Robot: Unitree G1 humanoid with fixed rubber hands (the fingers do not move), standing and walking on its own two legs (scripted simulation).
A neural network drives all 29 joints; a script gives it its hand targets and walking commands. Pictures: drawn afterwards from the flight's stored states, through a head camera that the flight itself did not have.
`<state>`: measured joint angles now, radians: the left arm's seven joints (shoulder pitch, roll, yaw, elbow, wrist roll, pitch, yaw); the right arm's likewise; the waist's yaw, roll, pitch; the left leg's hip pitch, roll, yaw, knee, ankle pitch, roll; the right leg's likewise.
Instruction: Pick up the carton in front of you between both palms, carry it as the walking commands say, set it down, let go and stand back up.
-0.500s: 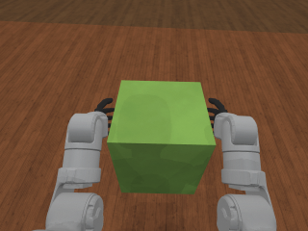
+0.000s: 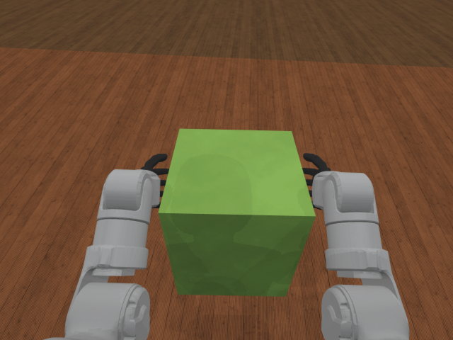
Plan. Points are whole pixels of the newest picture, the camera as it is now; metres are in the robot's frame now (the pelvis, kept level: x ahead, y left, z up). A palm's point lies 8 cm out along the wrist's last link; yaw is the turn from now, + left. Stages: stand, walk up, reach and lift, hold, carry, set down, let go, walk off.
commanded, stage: carry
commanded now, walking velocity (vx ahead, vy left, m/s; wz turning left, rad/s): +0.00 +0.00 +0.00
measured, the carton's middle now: (233, 214) +0.34 +0.00 +0.06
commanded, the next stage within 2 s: none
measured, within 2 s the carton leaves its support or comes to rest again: neither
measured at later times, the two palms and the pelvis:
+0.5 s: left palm (145, 196) +0.32 +0.15 +0.13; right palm (324, 197) +0.33 -0.15 +0.13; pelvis -0.02 +0.00 +0.00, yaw +0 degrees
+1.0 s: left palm (142, 201) +0.31 +0.15 +0.13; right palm (324, 201) +0.32 -0.15 +0.13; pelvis -0.03 +0.00 +0.00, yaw +0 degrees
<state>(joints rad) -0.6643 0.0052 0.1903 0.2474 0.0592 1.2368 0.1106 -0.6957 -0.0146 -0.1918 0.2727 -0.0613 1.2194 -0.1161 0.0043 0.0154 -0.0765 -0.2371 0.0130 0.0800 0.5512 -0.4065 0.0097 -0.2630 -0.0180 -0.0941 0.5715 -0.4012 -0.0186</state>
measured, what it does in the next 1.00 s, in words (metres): stands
